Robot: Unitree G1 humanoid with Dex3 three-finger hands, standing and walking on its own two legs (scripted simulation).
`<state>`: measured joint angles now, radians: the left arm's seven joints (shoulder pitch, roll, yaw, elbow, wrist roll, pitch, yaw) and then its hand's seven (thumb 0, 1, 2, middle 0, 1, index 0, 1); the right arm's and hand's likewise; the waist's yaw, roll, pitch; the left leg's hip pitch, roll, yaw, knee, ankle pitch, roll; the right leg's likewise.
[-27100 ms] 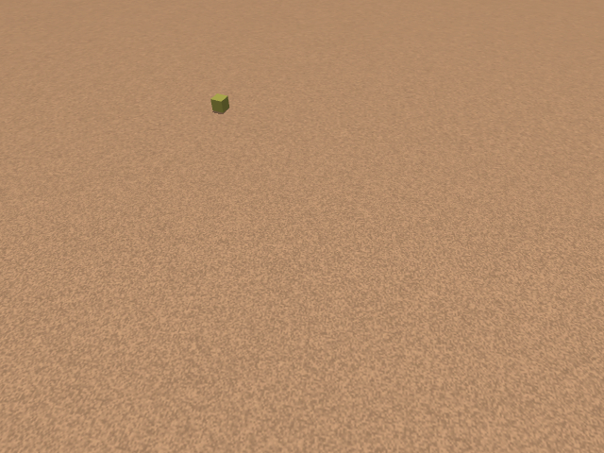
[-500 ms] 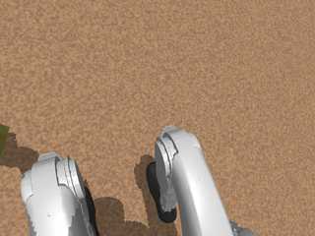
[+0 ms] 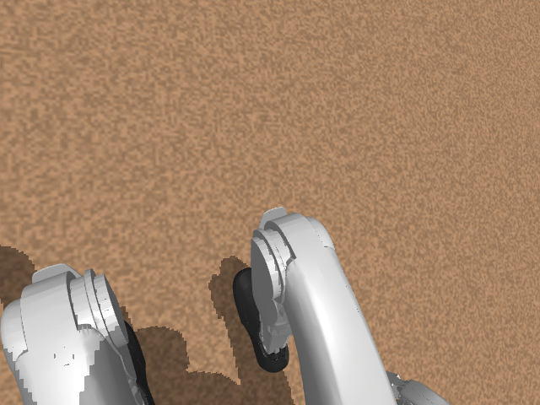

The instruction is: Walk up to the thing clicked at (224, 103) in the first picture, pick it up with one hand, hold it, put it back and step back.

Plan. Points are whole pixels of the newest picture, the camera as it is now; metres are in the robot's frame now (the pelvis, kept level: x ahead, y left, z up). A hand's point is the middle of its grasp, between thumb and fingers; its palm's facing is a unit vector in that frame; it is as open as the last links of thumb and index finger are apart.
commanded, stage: rest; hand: left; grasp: from above
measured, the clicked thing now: out of the picture +0.38 +0.37 -0.27
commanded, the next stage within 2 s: open in 0.20 s
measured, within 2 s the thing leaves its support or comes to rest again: neither
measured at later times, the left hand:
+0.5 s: hand out of the picture +0.39 +0.36 -0.21, palm faces +0.07 -0.46 -0.89, open 10.1 cm
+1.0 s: hand out of the picture +0.39 +0.35 -0.22, palm faces +0.06 -0.49 -0.87, open 10.6 cm
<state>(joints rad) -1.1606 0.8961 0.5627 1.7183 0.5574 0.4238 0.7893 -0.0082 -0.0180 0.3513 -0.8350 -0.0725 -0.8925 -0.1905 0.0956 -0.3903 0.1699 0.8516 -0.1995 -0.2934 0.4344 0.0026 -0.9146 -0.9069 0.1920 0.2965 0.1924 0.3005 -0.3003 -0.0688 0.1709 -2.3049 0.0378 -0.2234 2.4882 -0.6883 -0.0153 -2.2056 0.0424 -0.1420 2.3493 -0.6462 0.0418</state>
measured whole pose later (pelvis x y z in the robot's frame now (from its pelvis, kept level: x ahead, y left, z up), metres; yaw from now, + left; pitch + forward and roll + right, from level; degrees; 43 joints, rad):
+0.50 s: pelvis -0.01 +0.00 +0.00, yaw -1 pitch +25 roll -12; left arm -1.15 0.97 0.52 1.77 0.48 0.41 0.82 -0.03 -0.03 0.40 -0.76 -0.25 -0.80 -0.36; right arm 0.10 -0.41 0.25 0.80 -0.19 -0.33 0.44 0.00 -0.91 -0.91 0.19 0.30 0.19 0.30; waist -0.34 -0.09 0.20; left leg -2.29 0.04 -0.25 2.50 -0.68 -0.02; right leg -2.18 0.05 -0.17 2.34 -0.62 0.05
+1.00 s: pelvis -0.01 +0.00 +0.00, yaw -1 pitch +23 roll -13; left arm -1.16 0.97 0.54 1.78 0.50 0.42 0.81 -0.01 -0.10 0.63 -0.60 -0.58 -0.63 -0.64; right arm 0.08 -0.41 0.27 0.82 -0.18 -0.36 0.44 0.00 -0.92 -0.91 0.19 0.30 0.19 0.30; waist -0.35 -0.11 0.23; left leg -2.26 0.04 -0.27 2.51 -0.68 -0.01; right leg -2.14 0.05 -0.18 2.33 -0.62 0.05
